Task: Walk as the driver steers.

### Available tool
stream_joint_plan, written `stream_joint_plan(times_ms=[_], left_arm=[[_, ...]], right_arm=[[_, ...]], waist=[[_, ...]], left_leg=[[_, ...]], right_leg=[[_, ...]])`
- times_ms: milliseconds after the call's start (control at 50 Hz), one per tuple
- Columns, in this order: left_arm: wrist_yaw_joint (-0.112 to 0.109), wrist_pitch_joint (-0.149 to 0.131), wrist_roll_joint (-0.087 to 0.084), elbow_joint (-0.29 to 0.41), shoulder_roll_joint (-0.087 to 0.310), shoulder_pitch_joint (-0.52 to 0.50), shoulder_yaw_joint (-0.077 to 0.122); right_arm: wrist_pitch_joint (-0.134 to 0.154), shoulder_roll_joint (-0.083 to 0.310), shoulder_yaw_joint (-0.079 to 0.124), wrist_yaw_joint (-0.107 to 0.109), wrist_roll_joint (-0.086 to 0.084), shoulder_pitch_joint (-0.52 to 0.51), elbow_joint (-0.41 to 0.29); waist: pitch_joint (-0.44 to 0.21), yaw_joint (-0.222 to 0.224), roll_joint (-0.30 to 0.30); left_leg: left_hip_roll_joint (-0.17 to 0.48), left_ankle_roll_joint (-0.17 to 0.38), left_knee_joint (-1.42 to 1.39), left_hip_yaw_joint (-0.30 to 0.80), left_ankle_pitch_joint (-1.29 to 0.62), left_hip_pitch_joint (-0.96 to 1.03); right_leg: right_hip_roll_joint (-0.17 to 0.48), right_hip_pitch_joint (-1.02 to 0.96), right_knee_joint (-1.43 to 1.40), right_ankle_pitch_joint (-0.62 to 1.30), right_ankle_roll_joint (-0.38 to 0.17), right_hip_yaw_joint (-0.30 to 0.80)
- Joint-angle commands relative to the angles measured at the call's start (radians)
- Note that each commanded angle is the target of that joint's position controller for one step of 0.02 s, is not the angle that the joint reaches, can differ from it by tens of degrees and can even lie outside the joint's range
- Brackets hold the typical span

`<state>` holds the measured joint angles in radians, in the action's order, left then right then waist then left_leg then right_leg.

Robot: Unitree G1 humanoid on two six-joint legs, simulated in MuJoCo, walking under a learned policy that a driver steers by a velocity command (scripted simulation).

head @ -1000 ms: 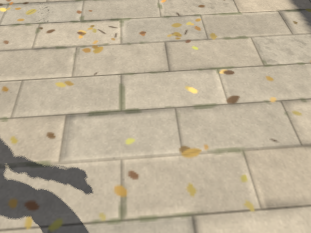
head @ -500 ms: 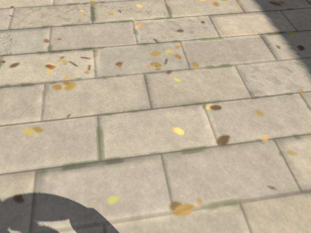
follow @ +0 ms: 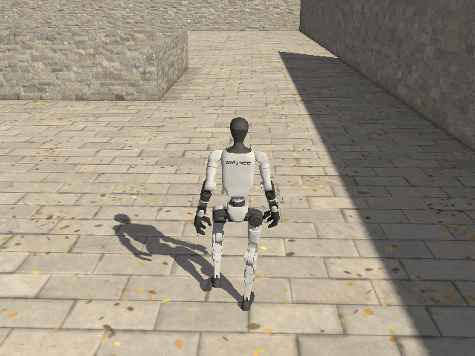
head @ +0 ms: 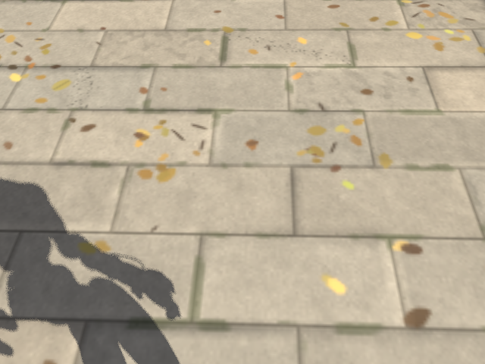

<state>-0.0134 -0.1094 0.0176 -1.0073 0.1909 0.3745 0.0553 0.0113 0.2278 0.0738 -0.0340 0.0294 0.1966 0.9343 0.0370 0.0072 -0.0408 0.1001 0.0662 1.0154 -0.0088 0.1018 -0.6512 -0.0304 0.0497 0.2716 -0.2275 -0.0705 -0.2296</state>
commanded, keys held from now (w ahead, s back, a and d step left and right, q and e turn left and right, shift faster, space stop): w+q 0.06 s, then q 0.36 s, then no key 0.54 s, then w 0.04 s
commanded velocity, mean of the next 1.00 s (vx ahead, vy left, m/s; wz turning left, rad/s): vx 0.15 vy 0.00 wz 0.35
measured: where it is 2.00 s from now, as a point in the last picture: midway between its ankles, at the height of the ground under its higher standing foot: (196, 324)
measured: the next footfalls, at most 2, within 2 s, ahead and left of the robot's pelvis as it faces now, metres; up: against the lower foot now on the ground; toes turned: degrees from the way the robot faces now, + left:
left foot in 0.22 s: +0.27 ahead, +0.10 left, +0.00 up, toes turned +13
right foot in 0.82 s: +0.29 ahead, -0.09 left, +0.00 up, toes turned +21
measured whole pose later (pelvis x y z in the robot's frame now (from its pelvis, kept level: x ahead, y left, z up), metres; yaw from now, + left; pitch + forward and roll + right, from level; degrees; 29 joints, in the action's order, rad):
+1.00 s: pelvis +0.23 -0.01 +0.00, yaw +21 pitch -1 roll +0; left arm -0.03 -0.01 0.01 -0.89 0.19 0.23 0.01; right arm -0.01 0.22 0.02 0.01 0.01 0.23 0.94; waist 0.02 -0.02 -0.03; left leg -0.07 0.04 0.37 0.07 0.14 -0.20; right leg -0.03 0.13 0.39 -0.24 -0.04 -0.01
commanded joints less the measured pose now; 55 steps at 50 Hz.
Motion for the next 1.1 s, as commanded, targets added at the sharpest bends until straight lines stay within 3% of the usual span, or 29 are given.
stream_joint_plan(times_ms=[20, 60, 120, 160, 200, 220, 240, 260, 280, 300, 320, 340, 360, 400, 440, 540, 620, 700, 780, 800, 820, 840, 860, 880, 920, 960, 1000, 1040, 1100], left_arm=[[-0.006, -0.017, 0.0, 0.044, 0.09, 0.005, 0.009], [-0.012, -0.015, -0.001, 0.035, 0.109, 0.039, 0.012], [-0.025, 0.001, -0.002, 0.021, 0.128, 0.067, 0.015], [-0.037, 0.014, -0.003, 0.026, 0.155, 0.05, 0.024], [-0.038, 0.033, -0.006, 0.043, 0.177, 0.025, 0.033], [-0.03, 0.037, -0.019, 0.058, 0.182, 0.003, 0.036], [-0.021, 0.037, -0.013, 0.107, 0.075, 0.073, 0.018], [-0.02, 0.051, -0.028, 0.14, 0.104, 0.084, 0.021], [-0.02, 0.052, -0.019, 0.152, 0.114, 0.008, 0.019], [-0.018, 0.048, -0.015, 0.168, 0.108, -0.048, 0.015], [-0.019, 0.052, -0.001, 0.166, 0.116, -0.069, 0.02], [-0.018, 0.069, 0.017, 0.171, 0.122, -0.057, 0.024], [-0.018, 0.091, 0.024, 0.169, 0.116, -0.037, 0.024], [-0.017, 0.117, 0.018, 0.178, 0.096, -0.029, 0.02], [-0.016, 0.127, 0.015, 0.19, 0.098, -0.047, 0.019], [-0.02, 0.148, 0.012, 0.222, 0.126, -0.149, 0.024], [-0.021, 0.152, 0.006, 0.232, 0.123, -0.189, 0.02], [-0.025, 0.147, -0.007, 0.227, 0.114, -0.18, 0.012], [-0.037, 0.133, -0.016, 0.193, 0.091, -0.091, 0.001], [-0.041, 0.122, -0.009, 0.183, 0.094, -0.069, -0.002], [-0.045, 0.108, 0.011, 0.189, 0.146, -0.072, 0.003], [-0.039, 0.101, 0.011, 0.219, 0.199, -0.166, 0.002], [-0.027, 0.095, 0.006, 0.212, 0.155, -0.196, -0.009], [-0.019, 0.089, 0.003, 0.209, 0.123, -0.216, -0.021], [-0.02, 0.088, -0.002, 0.183, 0.139, -0.179, -0.019], [-0.021, 0.087, -0.01, 0.166, 0.143, -0.143, -0.019], [-0.017, 0.093, -0.006, 0.137, 0.144, -0.107, -0.016], [-0.014, 0.106, -0.004, 0.123, 0.195, -0.074, 0.006], [-0.009, 0.099, 0.001, 0.1, 0.198, -0.027, 0.02]], right_arm=[[0.005, -0.009, -0.014, -0.014, -0.001, -0.074, -0.077], [0.006, -0.013, -0.022, -0.02, 0.001, -0.145, -0.107], [0.013, -0.01, -0.025, -0.019, 0.01, -0.167, -0.127], [0.017, 0.014, -0.016, -0.013, 0.017, -0.077, -0.107], [0.033, 0.061, 0.007, -0.002, 0.022, 0.094, -0.062], [0.048, 0.112, 0.026, 0.01, 0.034, 0.184, -0.041], [0.052, 0.232, 0.053, 0.019, 0.03, 0.159, -0.05], [0.035, 0.282, 0.067, 0.023, -0.01, 0.22, -0.073], [0.016, 0.248, 0.061, 0.037, -0.022, 0.161, -0.095], [0.007, 0.186, 0.045, 0.043, -0.031, 0.078, -0.11], [0.003, 0.139, 0.032, 0.046, -0.034, 0.032, -0.114], [0.001, 0.112, 0.024, 0.051, -0.041, 0.014, -0.12], [0.003, 0.104, 0.019, 0.049, -0.035, 0.011, -0.122], [0.015, 0.14, 0.026, 0.042, -0.021, 0.021, -0.126], [0.016, 0.162, 0.032, 0.04, -0.015, 0.031, -0.134], [0.0, 0.151, 0.024, 0.044, -0.013, 0.074, -0.137], [-0.007, 0.143, 0.017, 0.048, -0.005, 0.091, -0.133], [-0.013, 0.139, 0.008, 0.047, 0.004, 0.081, -0.126], [-0.024, 0.133, -0.003, 0.053, -0.007, 0.05, -0.114], [-0.023, 0.118, -0.01, 0.057, -0.013, 0.056, -0.11], [-0.016, 0.071, -0.024, 0.056, -0.02, 0.086, -0.113], [-0.015, 0.043, -0.03, 0.055, -0.035, 0.122, -0.107], [-0.021, 0.077, -0.026, 0.057, -0.019, 0.1, -0.086], [-0.023, 0.077, -0.027, 0.054, -0.016, 0.085, -0.078], [-0.019, 0.09, -0.026, 0.048, -0.012, 0.029, -0.068], [-0.013, 0.104, -0.027, 0.045, -0.013, 0.048, -0.042], [-0.013, 0.081, -0.034, 0.047, -0.017, 0.069, 0.003], [-0.013, 0.083, -0.029, 0.044, -0.002, 0.038, -0.001], [0.006, 0.072, -0.031, 0.028, 0.008, -0.04, -0.037]], waist=[[0.064, -0.008, 0.104], [0.071, 0.012, 0.105], [0.069, 0.011, 0.105], [0.009, -0.027, 0.147], [-0.096, -0.093, 0.146], [-0.156, -0.154, 0.08], [-0.246, -0.058, -0.127], [-0.415, -0.09, -0.094], [-0.335, -0.085, 0.01], [-0.197, -0.065, 0.023], [-0.116, -0.03, 0.062], [-0.093, -0.005, 0.056], [-0.098, 0.011, 0.049], [-0.123, 0.026, 0.044], [-0.143, 0.023, 0.023], [-0.123, -0.019, -0.036], [-0.093, -0.04, -0.051], [-0.073, -0.043, -0.067], [-0.063, 0.001, -0.049], [-0.062, 0.01, -0.021], [-0.078, -0.018, 0.086], [-0.049, -0.078, 0.191], [-0.042, -0.06, 0.198], [-0.039, -0.069, 0.184], [-0.027, -0.039, 0.197], [-0.032, -0.028, 0.162], [-0.008, -0.015, 0.113], [0.056, 0.006, 0.154], [0.139, 0.034, 0.147]], left_leg=[[-0.003, -0.007, -0.156, -0.038, -0.105, -0.007], [-0.017, 0.003, -0.261, -0.084, -0.121, 0.016], [-0.068, 0.03, -0.365, -0.149, -0.073, 0.079], [-0.133, 0.064, -0.38, -0.174, 0.01, 0.184], [-0.182, 0.109, -0.478, -0.148, 0.005, 0.377], [-0.134, 0.146, -0.595, -0.074, -0.202, 0.547], [0.176, 0.241, -0.423, 0.245, -0.914, 0.84], [0.307, 0.411, -0.494, 0.536, -1.027, 0.966], [0.276, 0.384, -0.562, 0.443, -0.866, 0.861], [0.226, 0.344, -0.617, 0.375, -0.725, 0.71], [0.167, 0.295, -0.655, 0.326, -0.653, 0.601], [0.128, 0.268, -0.678, 0.284, -0.619, 0.52], [0.103, 0.246, -0.687, 0.26, -0.604, 0.471], [0.07, 0.227, -0.685, 0.239, -0.621, 0.44], [0.054, 0.208, -0.693, 0.236, -0.556, 0.439], [0.049, 0.163, -0.747, 0.283, -0.232, 0.471], [0.062, 0.161, -0.767, 0.32, -0.071, 0.499], [0.06, 0.169, -0.744, 0.329, -0.06, 0.473], [0.047, 0.131, -0.669, 0.338, -0.146, 0.439], [0.028, 0.088, -0.648, 0.332, -0.119, 0.39], [-0.026, 0.034, -0.578, 0.281, -0.013, 0.344], [-0.155, -0.004, -0.557, 0.157, 0.183, 0.298], [-0.137, -0.011, -0.535, 0.12, 0.252, 0.434], [-0.127, -0.011, -0.585, 0.13, 0.175, 0.485], [-0.109, -0.016, -0.655, 0.156, 0.006, 0.522], [-0.074, -0.022, -0.67, 0.17, -0.047, 0.537], [-0.106, -0.013, -0.646, 0.139, 0.104, 0.491], [-0.164, 0.001, -0.52, 0.057, 0.286, 0.34], [-0.103, -0.001, -0.348, 0.009, 0.298, 0.163]], right_leg=[[0.252, 0.056, -0.132, 0.362, -0.051, 0.07], [0.269, 0.011, -0.128, 0.42, -0.049, 0.04], [0.28, -0.072, -0.01, 0.749, -0.036, -0.022], [0.28, -0.108, 0.147, 1.0, -0.024, -0.043], [0.279, -0.083, 0.446, 0.946, -0.012, -0.036], [0.241, 0.033, 0.707, 0.67, 0.029, -0.046], [0.103, 0.366, 1.034, -0.365, 0.07, -0.028], [0.001, 0.527, 1.24, -0.441, 0.098, 0.169], [0.062, 0.58, 1.225, -0.321, 0.095, 0.24], [0.089, 0.591, 1.156, -0.241, 0.094, 0.243], [0.11, 0.569, 1.08, -0.202, 0.097, 0.251], [0.119, 0.521, 1.023, -0.186, 0.104, 0.256], [0.117, 0.475, 0.984, -0.178, 0.108, 0.256], [0.102, 0.448, 0.928, -0.156, 0.116, 0.251], [0.098, 0.461, 0.879, -0.117, 0.12, 0.252], [0.103, 0.511, 0.767, -0.066, 0.123, 0.268], [0.093, 0.49, 0.65, -0.09, 0.112, 0.276], [0.054, 0.369, 0.508, -0.171, 0.087, 0.253], [0.016, 0.168, 0.174, -0.088, 0.051, 0.218], [0.048, 0.072, 0.037, 0.034, 0.041, 0.257], [0.189, 0.012, -0.039, 0.06, 0.013, 0.407], [0.337, 0.058, -0.05, 0.291, -0.062, 0.56], [0.358, 0.187, -0.014, 0.363, -0.117, 0.525], [0.295, 0.195, -0.007, 0.334, -0.089, 0.467], [0.197, 0.178, -0.002, 0.167, -0.014, 0.403], [0.168, 0.167, -0.009, 0.107, 0.001, 0.39], [0.148, 0.141, -0.047, -0.18, -0.01, 0.393], [0.203, 0.129, -0.099, -0.454, -0.072, 0.49], [0.338, 0.093, -0.186, -0.49, -0.17, 0.633]])
Over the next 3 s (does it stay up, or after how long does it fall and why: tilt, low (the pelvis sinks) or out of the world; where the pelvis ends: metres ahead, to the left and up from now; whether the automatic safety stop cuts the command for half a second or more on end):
stays up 0.99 0.61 -0.01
